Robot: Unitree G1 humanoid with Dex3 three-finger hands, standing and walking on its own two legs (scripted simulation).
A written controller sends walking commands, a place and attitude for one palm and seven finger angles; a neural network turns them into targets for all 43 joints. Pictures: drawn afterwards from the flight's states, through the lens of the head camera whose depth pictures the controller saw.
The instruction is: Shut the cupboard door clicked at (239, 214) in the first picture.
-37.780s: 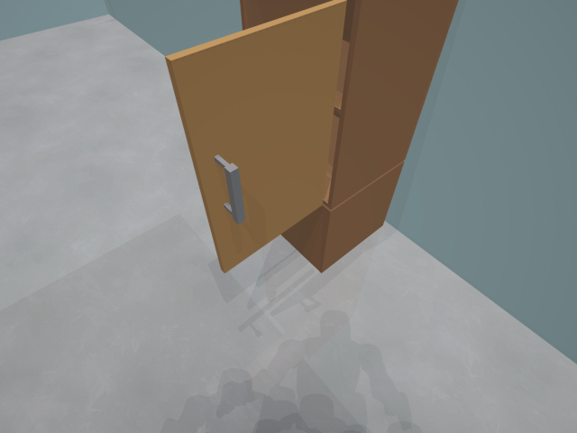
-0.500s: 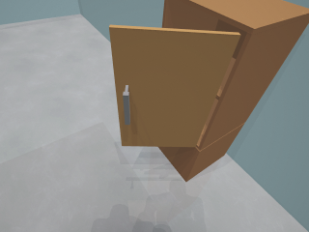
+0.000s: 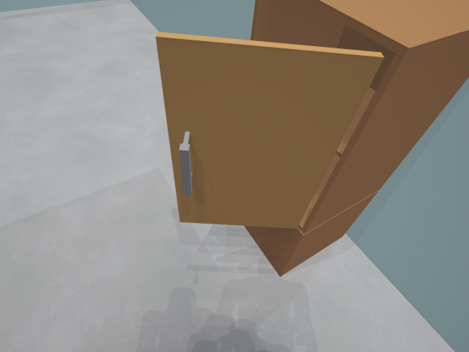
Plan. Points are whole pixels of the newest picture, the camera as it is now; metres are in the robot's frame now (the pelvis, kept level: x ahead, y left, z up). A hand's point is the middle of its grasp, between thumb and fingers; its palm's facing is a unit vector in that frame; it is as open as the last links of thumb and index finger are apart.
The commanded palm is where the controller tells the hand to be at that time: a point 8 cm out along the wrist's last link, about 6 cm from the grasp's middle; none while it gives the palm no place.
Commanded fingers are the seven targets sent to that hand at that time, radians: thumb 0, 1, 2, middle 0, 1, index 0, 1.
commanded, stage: shuffle to correct the standing spot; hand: left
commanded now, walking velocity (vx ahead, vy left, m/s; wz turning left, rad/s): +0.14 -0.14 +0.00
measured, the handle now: (187, 164) +0.50 +0.14 -0.02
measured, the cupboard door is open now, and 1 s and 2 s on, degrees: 57 57 57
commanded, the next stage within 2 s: come to a stop and stand still in 0.10 s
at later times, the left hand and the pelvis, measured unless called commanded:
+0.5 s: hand out of the picture +0.14 +0.13 -0.18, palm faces +0.05 -0.98 -0.19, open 7.2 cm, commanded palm none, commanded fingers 0.00 0.90 0.90 -0.20 -0.30 -0.20 -0.30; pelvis +0.08 -0.05 +0.00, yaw +0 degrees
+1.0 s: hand out of the picture +0.08 +0.19 -0.17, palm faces +0.06 -0.96 -0.26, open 7.4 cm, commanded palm none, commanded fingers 0.00 0.90 0.90 -0.20 -0.30 -0.20 -0.30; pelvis +0.04 -0.01 -0.01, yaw +0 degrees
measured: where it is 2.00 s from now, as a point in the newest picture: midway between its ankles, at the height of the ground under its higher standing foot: outside the picture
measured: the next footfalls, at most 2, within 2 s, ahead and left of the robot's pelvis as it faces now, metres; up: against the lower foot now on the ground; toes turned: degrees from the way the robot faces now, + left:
right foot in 0.22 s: +0.10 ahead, -0.13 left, +0.00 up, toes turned +2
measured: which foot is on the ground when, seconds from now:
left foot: down 0.00-1.00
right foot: up 0.00-0.20, down 0.22-1.00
